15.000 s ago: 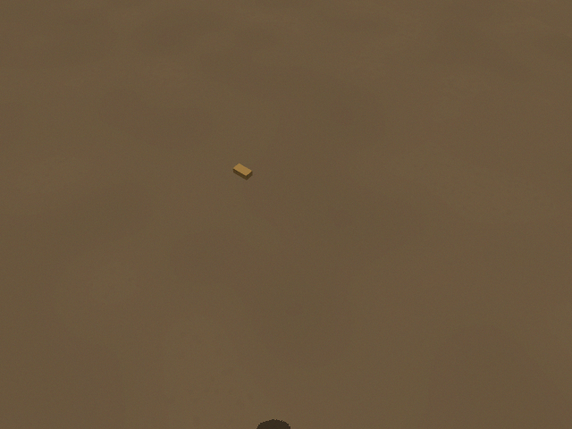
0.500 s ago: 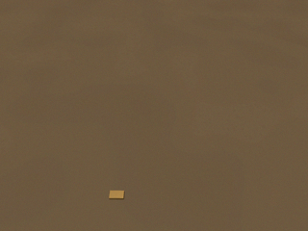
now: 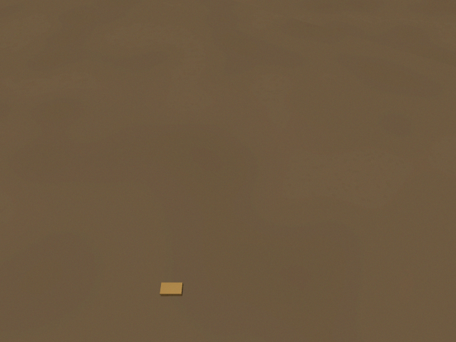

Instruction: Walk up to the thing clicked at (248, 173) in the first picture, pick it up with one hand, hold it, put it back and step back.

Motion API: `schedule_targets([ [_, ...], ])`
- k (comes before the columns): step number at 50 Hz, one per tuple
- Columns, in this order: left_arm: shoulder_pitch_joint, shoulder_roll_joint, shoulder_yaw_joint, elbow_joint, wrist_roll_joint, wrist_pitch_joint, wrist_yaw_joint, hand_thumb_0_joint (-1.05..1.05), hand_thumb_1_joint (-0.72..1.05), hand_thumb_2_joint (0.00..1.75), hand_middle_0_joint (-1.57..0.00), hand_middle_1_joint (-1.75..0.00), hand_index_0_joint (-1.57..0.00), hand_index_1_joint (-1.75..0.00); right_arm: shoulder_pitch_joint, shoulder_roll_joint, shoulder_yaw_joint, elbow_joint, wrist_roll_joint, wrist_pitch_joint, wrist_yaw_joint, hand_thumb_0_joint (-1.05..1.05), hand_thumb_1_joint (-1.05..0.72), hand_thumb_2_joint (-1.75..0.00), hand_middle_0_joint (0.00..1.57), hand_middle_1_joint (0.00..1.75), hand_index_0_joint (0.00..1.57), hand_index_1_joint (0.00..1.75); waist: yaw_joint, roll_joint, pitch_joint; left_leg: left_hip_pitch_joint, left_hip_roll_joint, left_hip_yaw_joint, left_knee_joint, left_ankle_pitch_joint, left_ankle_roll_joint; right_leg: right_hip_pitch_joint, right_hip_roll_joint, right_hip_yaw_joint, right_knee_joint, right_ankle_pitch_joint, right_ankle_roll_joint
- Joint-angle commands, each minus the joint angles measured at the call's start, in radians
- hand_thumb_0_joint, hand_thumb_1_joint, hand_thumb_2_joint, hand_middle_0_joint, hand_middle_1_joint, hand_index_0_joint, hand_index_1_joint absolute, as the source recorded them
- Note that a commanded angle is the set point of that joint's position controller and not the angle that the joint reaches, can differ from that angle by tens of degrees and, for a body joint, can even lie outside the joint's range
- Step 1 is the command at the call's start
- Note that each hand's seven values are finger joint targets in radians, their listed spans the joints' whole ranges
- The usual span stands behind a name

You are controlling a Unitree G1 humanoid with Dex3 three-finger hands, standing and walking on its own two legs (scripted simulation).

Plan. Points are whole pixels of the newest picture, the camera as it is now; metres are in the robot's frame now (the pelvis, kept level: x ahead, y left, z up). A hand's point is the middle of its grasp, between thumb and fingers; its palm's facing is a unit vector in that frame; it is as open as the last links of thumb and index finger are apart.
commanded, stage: walk up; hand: left
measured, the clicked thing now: (171, 289) +0.43 +0.24 -0.76
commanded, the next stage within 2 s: stand in 0.46 s
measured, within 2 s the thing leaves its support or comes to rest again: neither
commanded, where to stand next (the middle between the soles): +0.05 +0.00 m, yaw +1 degrees
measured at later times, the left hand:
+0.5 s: hand out of the picture +0.06 +0.26 -0.16, palm faces +0.01 -0.95 -0.33, open 7.4 cm
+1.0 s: hand out of the picture +0.04 +0.27 -0.15, palm faces -0.02 -0.94 -0.34, open 7.4 cm
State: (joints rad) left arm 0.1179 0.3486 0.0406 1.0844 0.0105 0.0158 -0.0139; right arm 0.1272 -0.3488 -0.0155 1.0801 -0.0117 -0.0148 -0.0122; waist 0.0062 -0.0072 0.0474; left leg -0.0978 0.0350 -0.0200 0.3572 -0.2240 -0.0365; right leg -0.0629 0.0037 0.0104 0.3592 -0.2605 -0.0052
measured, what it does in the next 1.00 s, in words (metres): stands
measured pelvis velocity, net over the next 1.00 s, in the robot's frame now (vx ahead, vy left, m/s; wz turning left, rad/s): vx -0.03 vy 0.01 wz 0.00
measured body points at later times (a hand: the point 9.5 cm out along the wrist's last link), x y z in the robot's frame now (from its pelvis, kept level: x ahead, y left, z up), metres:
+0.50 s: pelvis -0.01 +0.00 +0.00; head +0.00 +0.01 +0.45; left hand +0.06 +0.30 -0.13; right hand +0.06 -0.30 -0.13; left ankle -0.02 +0.15 -0.75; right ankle -0.04 -0.12 -0.75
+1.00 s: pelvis -0.03 +0.01 +0.00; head -0.02 +0.02 +0.45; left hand +0.04 +0.32 -0.13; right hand +0.04 -0.29 -0.13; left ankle -0.02 +0.15 -0.75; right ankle -0.04 -0.12 -0.75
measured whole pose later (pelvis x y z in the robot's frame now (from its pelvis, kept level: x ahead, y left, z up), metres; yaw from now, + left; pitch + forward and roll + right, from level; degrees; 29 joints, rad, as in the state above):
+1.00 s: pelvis -0.03 +0.01 +0.00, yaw +0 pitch -3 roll +0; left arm 0.12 0.36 0.01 1.12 0.01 0.00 -0.01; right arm 0.12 -0.35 0.00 1.12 -0.01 0.00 0.01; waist 0.00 0.00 0.06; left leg -0.11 0.02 -0.01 0.32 -0.16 -0.02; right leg -0.07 -0.01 0.02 0.31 -0.19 0.02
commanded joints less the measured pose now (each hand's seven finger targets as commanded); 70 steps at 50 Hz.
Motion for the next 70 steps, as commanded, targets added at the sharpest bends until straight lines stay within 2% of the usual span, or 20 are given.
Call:
schedule_targets([
  [1,-0.035,0.211,0.042,-0.065,-0.001,-0.024,0.015,0.00,0.90,0.90,-0.20,-0.30,-0.20,-0.30,-0.025,-0.216,-0.041,-0.069,-0.003,-0.027,-0.014,0.00,-0.90,-0.90,0.20,0.30,0.20,0.30,-0.002,0.008,-0.076,0.029,0.079,-0.039,-0.019,0.299,0.073,0.004,-0.101,0.072,-0.034,0.315,-0.035],
  [8,-0.029,0.214,0.045,-0.066,0.001,-0.024,0.014,0.00,0.90,0.90,-0.20,-0.30,-0.20,-0.30,-0.023,-0.218,-0.044,-0.072,-0.001,-0.026,-0.014,0.00,-0.90,-0.90,0.20,0.30,0.20,0.30,-0.004,0.000,-0.070,0.033,0.075,-0.037,-0.010,0.273,0.077,-0.005,-0.100,0.073,-0.034,0.303,-0.037],
  [10,-0.039,0.215,0.046,-0.071,0.002,-0.024,0.014,0.00,0.90,0.90,-0.20,-0.30,-0.20,-0.30,-0.012,-0.216,-0.044,-0.069,-0.002,-0.027,-0.014,0.00,-0.90,-0.90,0.20,0.30,0.20,0.30,-0.008,-0.003,-0.074,0.023,0.075,-0.038,-0.017,0.265,0.077,0.003,-0.101,0.076,-0.033,0.287,-0.041],
  [14,-0.030,0.214,0.044,-0.067,0.000,-0.023,0.012,0.00,0.90,0.90,-0.20,-0.30,-0.20,-0.30,-0.025,-0.212,-0.040,-0.074,-0.004,-0.028,-0.012,0.00,-0.90,-0.90,0.20,0.30,0.20,0.30,0.002,0.006,-0.052,0.019,0.070,-0.038,-0.021,0.243,0.075,-0.019,-0.096,0.078,-0.044,0.262,-0.034],
  [22,-0.040,0.212,0.043,-0.068,0.002,-0.023,0.009,0.00,0.90,0.90,-0.20,-0.30,-0.20,-0.30,-0.013,-0.218,-0.043,-0.067,-0.005,-0.029,-0.012,0.00,-0.90,-0.90,0.20,0.30,0.20,0.30,-0.005,0.016,-0.045,-0.002,0.071,-0.050,-0.036,0.193,0.074,-0.021,-0.094,0.083,-0.052,0.207,-0.039],
  [23,-0.043,0.204,0.029,-0.059,-0.003,-0.029,0.016,0.00,0.90,0.90,-0.20,-0.30,-0.20,-0.30,-0.051,-0.213,-0.035,-0.066,0.000,-0.021,-0.011,0.00,-0.90,-0.90,0.20,0.30,0.20,0.30,0.006,0.054,-0.028,-0.003,0.089,-0.052,-0.035,0.243,0.065,-0.025,-0.125,0.098,-0.074,0.266,-0.030],
  [24,-0.037,0.211,0.030,-0.056,-0.004,-0.033,0.018,0.00,0.90,0.90,-0.20,-0.30,-0.20,-0.30,-0.034,-0.202,-0.031,-0.067,0.004,-0.018,-0.010,0.00,-0.90,-0.90,0.20,0.30,0.20,0.30,-0.004,0.039,-0.048,0.008,0.087,-0.055,-0.039,0.257,0.061,-0.012,-0.125,0.097,-0.071,0.288,-0.027],
  [28,-0.032,0.216,0.024,-0.047,-0.006,-0.041,0.023,0.00,0.90,0.90,-0.20,-0.30,-0.20,-0.30,-0.029,-0.209,-0.029,-0.057,0.006,-0.015,-0.006,0.00,-0.90,-0.90,0.20,0.30,0.20,0.30,-0.003,0.011,-0.076,0.054,0.092,-0.055,-0.032,0.307,0.058,-0.007,-0.122,0.084,-0.068,0.332,-0.022],
  [31,-0.039,0.213,0.018,-0.040,-0.004,-0.042,0.024,0.00,0.90,0.90,-0.20,-0.30,-0.20,-0.30,-0.030,-0.211,-0.026,-0.050,0.005,-0.013,-0.004,0.00,-0.90,-0.90,0.20,0.30,0.20,0.30,-0.010,0.011,-0.077,0.044,0.091,-0.058,-0.050,0.254,0.056,-0.010,-0.121,0.083,-0.080,0.284,-0.019],
  [33,-0.042,0.213,0.015,-0.036,-0.004,-0.042,0.024,0.00,0.90,0.90,-0.20,-0.30,-0.20,-0.30,-0.036,-0.209,-0.023,-0.046,0.003,-0.013,-0.003,0.00,-0.90,-0.90,0.20,0.30,0.20,0.30,-0.009,0.011,-0.078,0.044,0.094,-0.060,-0.054,0.258,0.057,-0.007,-0.124,0.085,-0.079,0.288,-0.018],
  [35,-0.035,0.216,0.013,-0.029,-0.005,-0.042,0.023,0.00,0.90,0.90,-0.20,-0.30,-0.20,-0.30,-0.036,-0.211,-0.023,-0.040,0.004,-0.012,-0.001,0.00,-0.90,-0.90,0.20,0.30,0.20,0.30,-0.009,0.011,-0.065,0.038,0.093,-0.066,-0.068,0.226,0.054,-0.018,-0.119,0.083,-0.088,0.242,-0.013],
  [44,-0.034,0.216,0.008,-0.026,-0.002,-0.044,0.024,0.00,0.90,0.90,-0.20,-0.30,-0.20,-0.30,-0.045,-0.212,-0.026,-0.029,0.001,-0.014,0.003,0.00,-0.90,-0.90,0.20,0.30,0.20,0.30,-0.006,0.005,-0.060,0.034,0.097,-0.071,-0.075,0.210,0.057,-0.034,-0.122,0.081,-0.091,0.218,-0.013],
  [50,-0.024,0.220,0.008,-0.019,-0.001,-0.043,0.021,0.00,0.90,0.90,-0.20,-0.30,-0.20,-0.30,-0.041,-0.212,-0.027,-0.020,0.000,-0.014,0.005,0.00,-0.90,-0.90,0.20,0.30,0.20,0.30,-0.006,0.013,-0.040,0.009,0.091,-0.077,-0.094,0.124,0.058,-0.049,-0.121,0.086,-0.104,0.140,-0.011],
  [62,-0.011,0.219,0.000,-0.023,0.000,-0.042,0.020,0.00,0.90,0.90,-0.20,-0.30,-0.20,-0.30,-0.036,-0.217,-0.031,-0.010,0.000,-0.016,0.006,0.00,-0.90,-0.90,0.20,0.30,0.20,0.30,-0.005,0.016,-0.048,0.002,0.092,-0.082,-0.095,0.120,0.057,-0.063,-0.123,0.087,-0.097,0.121,-0.015],
  [67,-0.001,0.216,-0.003,-0.020,-0.001,-0.043,0.020,0.00,0.90,0.90,-0.20,-0.30,-0.20,-0.30,-0.032,-0.220,-0.031,-0.003,0.001,-0.014,0.009,0.00,-0.90,-0.90,0.20,0.30,0.20,0.30,-0.007,0.024,-0.027,-0.014,0.089,-0.088,-0.107,0.056,0.060,-0.079,-0.123,0.091,-0.103,0.088,-0.015],
  [70,0.001,0.217,-0.004,-0.023,0.000,-0.046,0.021,0.00,0.90,0.90,-0.20,-0.30,-0.20,-0.30,-0.029,-0.218,-0.030,-0.004,0.004,-0.015,0.010,0.00,-0.90,-0.90,0.20,0.30,0.20,0.30,-0.009,0.019,-0.045,-0.003,0.089,-0.083,-0.089,0.123,0.059,-0.067,-0.128,0.094,-0.100,0.139,-0.014],
])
